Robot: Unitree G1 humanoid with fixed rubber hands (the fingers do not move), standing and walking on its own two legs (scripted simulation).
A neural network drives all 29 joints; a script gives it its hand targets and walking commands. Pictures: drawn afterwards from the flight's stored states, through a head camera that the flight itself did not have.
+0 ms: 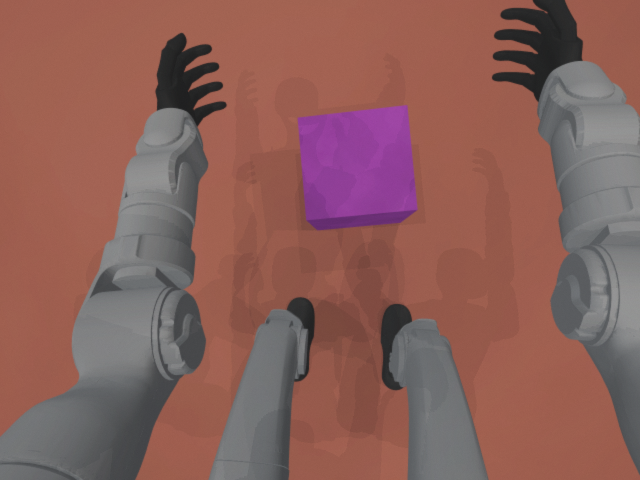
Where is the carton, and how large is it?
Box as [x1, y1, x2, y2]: [298, 105, 417, 229]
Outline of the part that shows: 406,105 298,118 306,220 315,228 327,229 400,222 417,209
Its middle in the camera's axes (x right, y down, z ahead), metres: +0.08 -0.15 +0.86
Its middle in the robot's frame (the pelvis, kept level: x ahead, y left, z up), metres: +0.53 +0.01 -0.52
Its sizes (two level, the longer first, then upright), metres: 0.210 0.200 0.250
